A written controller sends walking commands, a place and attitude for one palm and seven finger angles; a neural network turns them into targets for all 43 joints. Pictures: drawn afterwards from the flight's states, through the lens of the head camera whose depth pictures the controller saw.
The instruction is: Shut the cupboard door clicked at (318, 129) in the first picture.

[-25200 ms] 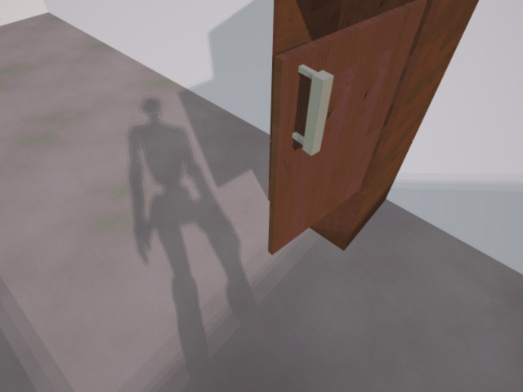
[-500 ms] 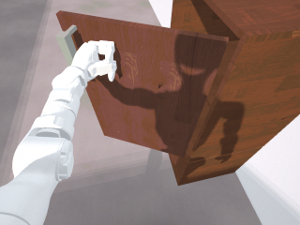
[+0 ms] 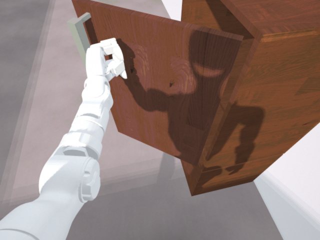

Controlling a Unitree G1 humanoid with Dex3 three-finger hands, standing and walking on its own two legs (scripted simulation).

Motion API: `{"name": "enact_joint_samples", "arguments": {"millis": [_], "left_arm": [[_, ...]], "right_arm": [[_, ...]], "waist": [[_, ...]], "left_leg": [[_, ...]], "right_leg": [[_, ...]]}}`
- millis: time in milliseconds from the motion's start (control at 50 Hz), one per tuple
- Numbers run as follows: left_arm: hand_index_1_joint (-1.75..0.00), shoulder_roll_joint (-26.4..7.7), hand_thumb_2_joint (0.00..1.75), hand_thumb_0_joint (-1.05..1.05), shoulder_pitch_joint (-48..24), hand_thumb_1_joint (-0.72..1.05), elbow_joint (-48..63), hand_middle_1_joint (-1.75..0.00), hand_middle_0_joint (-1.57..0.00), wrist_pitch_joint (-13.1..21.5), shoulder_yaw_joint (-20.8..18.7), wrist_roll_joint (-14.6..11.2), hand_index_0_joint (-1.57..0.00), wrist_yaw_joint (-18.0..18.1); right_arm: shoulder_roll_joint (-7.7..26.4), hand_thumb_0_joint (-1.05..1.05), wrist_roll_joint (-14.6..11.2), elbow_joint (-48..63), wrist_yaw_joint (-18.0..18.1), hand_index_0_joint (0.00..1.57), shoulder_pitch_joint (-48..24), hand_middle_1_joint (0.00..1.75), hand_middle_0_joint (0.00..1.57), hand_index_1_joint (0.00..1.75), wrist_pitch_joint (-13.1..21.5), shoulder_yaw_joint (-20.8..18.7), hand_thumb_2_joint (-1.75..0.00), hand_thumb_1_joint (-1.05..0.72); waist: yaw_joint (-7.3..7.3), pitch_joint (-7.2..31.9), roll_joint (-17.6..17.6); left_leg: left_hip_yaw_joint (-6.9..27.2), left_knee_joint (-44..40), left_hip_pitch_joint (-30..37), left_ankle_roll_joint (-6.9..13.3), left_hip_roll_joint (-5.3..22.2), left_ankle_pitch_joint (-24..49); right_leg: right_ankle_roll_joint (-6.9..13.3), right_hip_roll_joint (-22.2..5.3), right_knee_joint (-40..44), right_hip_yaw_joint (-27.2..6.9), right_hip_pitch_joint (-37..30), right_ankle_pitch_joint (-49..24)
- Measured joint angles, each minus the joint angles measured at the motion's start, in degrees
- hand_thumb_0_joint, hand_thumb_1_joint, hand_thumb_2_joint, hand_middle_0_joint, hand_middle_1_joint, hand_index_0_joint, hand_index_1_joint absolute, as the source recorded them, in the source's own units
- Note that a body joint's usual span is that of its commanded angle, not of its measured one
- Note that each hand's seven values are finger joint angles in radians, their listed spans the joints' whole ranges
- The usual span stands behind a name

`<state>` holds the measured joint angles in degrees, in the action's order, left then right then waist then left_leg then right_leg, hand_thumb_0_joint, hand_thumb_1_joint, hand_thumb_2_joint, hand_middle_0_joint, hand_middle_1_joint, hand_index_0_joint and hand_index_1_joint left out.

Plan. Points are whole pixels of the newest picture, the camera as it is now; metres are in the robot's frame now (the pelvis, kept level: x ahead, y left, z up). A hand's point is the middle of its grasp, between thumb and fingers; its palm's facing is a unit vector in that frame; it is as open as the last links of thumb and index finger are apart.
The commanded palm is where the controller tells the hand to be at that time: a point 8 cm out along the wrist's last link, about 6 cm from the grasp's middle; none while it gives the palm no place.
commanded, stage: pull the fist back off the door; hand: left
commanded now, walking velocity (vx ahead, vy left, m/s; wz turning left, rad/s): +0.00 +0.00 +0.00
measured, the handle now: (90, 46) +0.58 +0.16 +0.17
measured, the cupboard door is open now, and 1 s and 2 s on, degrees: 51 51 51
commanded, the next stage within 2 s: draw the hand back to the body in 0.62 s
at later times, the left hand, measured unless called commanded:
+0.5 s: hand (118, 97) +0.40 +0.07 +0.15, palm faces +0.00 -1.00 +0.02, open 3.1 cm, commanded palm +0.38 +0.11 +0.17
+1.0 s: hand (93, 105) +0.37 +0.12 +0.17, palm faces +0.05 -1.00 -0.02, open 3.1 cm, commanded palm +0.33 +0.16 +0.18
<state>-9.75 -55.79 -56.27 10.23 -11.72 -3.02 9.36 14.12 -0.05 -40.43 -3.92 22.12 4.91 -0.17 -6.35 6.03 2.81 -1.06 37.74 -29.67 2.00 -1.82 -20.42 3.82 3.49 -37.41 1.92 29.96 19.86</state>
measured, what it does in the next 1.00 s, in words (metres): stands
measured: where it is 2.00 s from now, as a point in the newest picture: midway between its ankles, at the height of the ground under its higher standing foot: outside the picture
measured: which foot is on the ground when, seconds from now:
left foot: down 0.00-1.00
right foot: down 0.00-1.00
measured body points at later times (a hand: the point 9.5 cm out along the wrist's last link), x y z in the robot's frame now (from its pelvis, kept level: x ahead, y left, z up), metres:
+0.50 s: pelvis -0.02 +0.00 +0.01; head -0.01 -0.02 +0.46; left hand +0.40 +0.13 +0.16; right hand +0.09 -0.26 -0.10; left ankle -0.03 +0.10 -0.72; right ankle -0.02 -0.07 -0.72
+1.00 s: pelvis +0.00 +0.01 +0.01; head -0.02 -0.01 +0.46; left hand +0.36 +0.17 +0.17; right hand +0.10 -0.23 -0.10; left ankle -0.03 +0.10 -0.72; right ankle -0.02 -0.07 -0.72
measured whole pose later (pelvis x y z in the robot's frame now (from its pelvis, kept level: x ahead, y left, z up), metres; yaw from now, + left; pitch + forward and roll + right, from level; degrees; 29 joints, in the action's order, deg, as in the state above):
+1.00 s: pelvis +0.00 +0.01 +0.01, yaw -2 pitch +1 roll +0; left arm -7.6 -20.9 -19.2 0.7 -4.9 -7.3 3.9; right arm 13.2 -4.3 -36.5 0.0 18.3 -0.3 1.7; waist -0.9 4.2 2.6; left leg -2.6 30.3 -12.9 2.7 -1.9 -18.5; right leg 3.0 3.5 -30.6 -0.1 13.9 17.7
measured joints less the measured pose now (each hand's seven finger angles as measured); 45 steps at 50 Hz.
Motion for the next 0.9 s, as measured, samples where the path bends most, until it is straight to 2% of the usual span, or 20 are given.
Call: {"name": "enact_joint_samples", "arguments": {"millis": [40,80,140,180,280,340,420,500,560,620,720,760,820,900], "left_arm": [[-1.50,0.6,0.90,0.02,2.0,0.89,0.9,-1.50,-1.30,-0.4,1.8,0.4,-1.29,-0.4],[-1.50,1.4,0.90,0.02,3.0,0.89,1.1,-1.50,-1.30,-1.8,2.6,-0.6,-1.29,-1.5],[-1.50,2.3,0.90,0.02,3.4,0.89,1.2,-1.50,-1.30,-3.6,1.2,-2.8,-1.29,-2.7],[-1.50,2.3,0.90,0.02,3.3,0.89,1.5,-1.50,-1.30,-3.4,-0.1,-3.3,-1.30,-2.5],[-1.50,1.1,0.90,0.02,4.9,0.89,3.9,-1.50,-1.30,-1.3,0.3,-1.7,-1.29,-2.1],[-1.50,1.0,0.90,0.01,8.4,0.90,6.1,-1.50,-1.30,-2.7,1.9,-2.1,-1.29,-3.4],[-1.50,2.4,0.90,0.01,15.2,0.90,11.9,-1.50,-1.30,-6.2,4.4,-4.7,-1.29,-4.7],[-1.50,4.4,0.90,0.02,20.8,0.90,20.1,-1.50,-1.30,-6.0,8.2,-5.5,-1.29,-3.7],[-1.50,5.0,0.90,0.02,21.8,0.90,24.6,-1.50,-1.31,-4.9,10.7,-4.9,-1.30,-2.5],[-1.50,5.3,0.90,0.02,18.6,0.90,23.4,-1.50,-1.31,-5.6,12.3,-4.3,-1.30,-1.6],[-1.50,5.4,0.90,0.01,10.4,0.89,13.8,-1.50,-1.31,-11.2,10.4,-4.5,-1.30,-0.4],[-1.50,5.5,0.90,0.01,9.4,0.89,12.0,-1.50,-1.31,-12.2,8.9,-5.0,-1.30,-0.1],[-1.50,5.9,0.90,0.01,12.7,0.89,14.7,-1.50,-1.30,-10.6,6.2,-5.5,-1.30,-0.5],[-1.50,5.4,0.90,0.02,23.5,0.90,25.3,-1.50,-1.30,-6.7,4.9,-4.6,-1.29,-2.1]], "right_arm": [[-0.5,0.01,-0.4,-0.1,-0.1,0.20,-0.4,0.30,0.20,0.30,-0.9,0.2,-0.90,-0.91],[-0.9,0.01,-1.0,-0.2,0.5,0.20,-1.0,0.30,0.20,0.30,-1.8,0.4,-0.90,-0.91],[-1.0,0.01,-1.7,-0.3,1.9,0.20,-2.1,0.30,0.20,0.30,-2.4,0.9,-0.90,-0.91],[-0.9,0.01,-1.9,0.0,2.6,0.20,-2.7,0.30,0.20,0.30,-2.2,1.1,-0.90,-0.91],[-0.1,0.01,-2.2,1.5,2.3,0.20,-2.9,0.30,0.20,0.30,-1.8,0.8,-0.90,-0.91],[0.7,0.01,-2.9,2.2,2.0,0.20,-2.7,0.30,0.20,0.30,-2.8,0.4,-0.90,-0.91],[1.4,0.01,-3.9,2.8,2.8,0.20,-3.3,0.30,0.20,0.30,-3.7,0.0,-0.90,-0.91],[1.3,0.01,-4.1,3.0,4.1,0.20,-5.3,0.30,0.20,0.30,-2.7,-0.2,-0.90,-0.91],[0.8,0.01,-4.1,2.7,4.8,0.20,-7.4,0.30,0.20,0.30,-1.8,0.0,-0.90,-0.91],[0.1,0.01,-4.1,2.2,5.0,0.20,-9.3,0.30,0.20,0.30,-1.6,0.8,-0.90,-0.91],[-1.3,0.01,-4.0,2.3,5.0,0.20,-10.9,0.30,0.20,0.30,-2.8,2.8,-0.90,-0.91],[-1.6,0.01,-3.7,2.8,4.8,0.20,-10.4,0.30,0.20,0.30,-3.0,3.1,-0.90,-0.91],[-1.8,0.01,-3.3,3.5,4.4,0.20,-8.7,0.30,0.20,0.30,-3.0,3.1,-0.90,-0.91],[-1.7,0.01,-3.1,4.0,3.6,0.20,-5.4,0.30,0.20,0.30,-3.5,2.5,-0.90,-0.91]], "waist": [[0.25,-0.3,0.3],[0.43,-0.7,0.4],[0.38,-1.3,0.3],[0.25,-1.3,0.1],[0.90,-0.4,-0.5],[1.93,-0.1,-0.3],[3.16,-1.1,-0.4],[3.98,-3.2,-0.6],[4.23,-3.9,-0.7],[4.13,-3.8,-0.6],[3.09,-3.2,-0.9],[2.78,-3.1,-0.8],[2.98,-2.7,-0.5],[3.91,-1.6,-0.2]], "left_leg": [[0.0,-0.1,1.1,0.0,0.1,-0.1],[0.0,-0.7,2.6,-0.1,0.2,0.0],[-0.2,-1.9,5.1,-0.1,0.4,0.4],[-0.4,-2.8,6.3,-0.2,0.5,0.7],[-0.8,-3.7,7.5,-0.4,0.6,1.3],[-0.8,-4.1,8.4,-0.4,0.6,1.5],[-0.3,-4.8,10.1,-0.3,0.6,2.1],[0.2,-4.8,11.4,-0.1,0.4,2.4],[0.4,-4.7,12.1,0.0,0.1,2.6],[0.7,-4.5,12.2,0.2,-0.2,2.7],[0.7,-4.8,11.2,0.3,-0.6,3.3],[0.3,-5.2,10.9,0.4,-0.6,3.4],[-0.8,-5.9,11.3,0.6,-0.6,3.3],[-2.1,-7.2,13.5,0.7,-0.4,2.8]], "right_leg": [[0.0,0.1,0.2,0.0,-1.1,0.1],[0.0,0.2,0.8,-0.1,-2.7,-0.1],[0.1,0.5,2.2,-0.3,-5.1,-0.7],[0.2,0.6,2.9,-0.6,-6.2,-1.1],[0.3,0.7,3.2,-1.0,-7.0,-1.5],[0.2,0.7,3.6,-1.0,-7.8,-1.7],[0.1,0.7,4.9,-0.6,-10.0,-2.4],[0.2,0.5,5.5,0.0,-11.8,-2.8],[0.0,0.2,5.3,0.1,-12.4,-2.9],[-0.2,-0.2,5.0,0.5,-12.7,-2.8],[-0.5,-0.6,5.1,0.5,-11.5,-3.1],[-0.5,-0.6,5.1,0.1,-11.0,-3.2],[-0.6,-0.5,5.1,-1.0,-10.8,-3.2],[-0.8,-0.2,5.4,-2.5,-12.1,-2.6]]}}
